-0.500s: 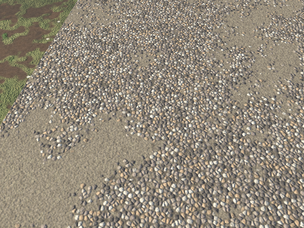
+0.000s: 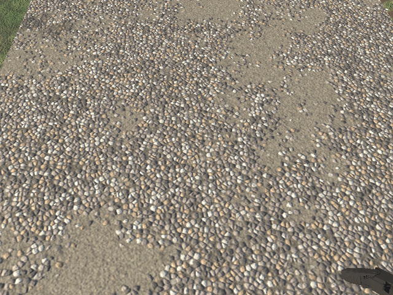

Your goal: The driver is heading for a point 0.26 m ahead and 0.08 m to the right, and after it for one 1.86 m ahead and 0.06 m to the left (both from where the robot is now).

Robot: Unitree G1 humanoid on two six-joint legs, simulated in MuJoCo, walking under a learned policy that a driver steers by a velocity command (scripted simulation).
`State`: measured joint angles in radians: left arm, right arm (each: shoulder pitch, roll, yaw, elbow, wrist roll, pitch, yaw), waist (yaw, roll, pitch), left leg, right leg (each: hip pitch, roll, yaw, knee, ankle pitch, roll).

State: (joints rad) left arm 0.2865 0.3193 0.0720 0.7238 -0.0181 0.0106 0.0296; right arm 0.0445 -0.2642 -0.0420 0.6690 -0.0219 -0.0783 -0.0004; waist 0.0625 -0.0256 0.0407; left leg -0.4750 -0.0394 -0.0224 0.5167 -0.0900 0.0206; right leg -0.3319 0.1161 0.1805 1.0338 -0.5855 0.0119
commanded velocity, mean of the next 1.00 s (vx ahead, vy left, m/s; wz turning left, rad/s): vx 0.03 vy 0.00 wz -0.30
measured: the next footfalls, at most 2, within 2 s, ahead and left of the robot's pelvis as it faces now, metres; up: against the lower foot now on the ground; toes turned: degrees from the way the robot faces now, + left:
right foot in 0.36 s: +0.07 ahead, -0.14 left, +0.00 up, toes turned -15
left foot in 0.76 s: +0.15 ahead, +0.09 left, +0.00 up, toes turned -21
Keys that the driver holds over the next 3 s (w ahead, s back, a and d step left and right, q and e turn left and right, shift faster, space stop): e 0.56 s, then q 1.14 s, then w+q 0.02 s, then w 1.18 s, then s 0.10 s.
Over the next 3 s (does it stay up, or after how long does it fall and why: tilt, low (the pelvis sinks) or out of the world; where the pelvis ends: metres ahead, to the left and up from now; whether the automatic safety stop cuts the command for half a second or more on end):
stays up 0.60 0.19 0.02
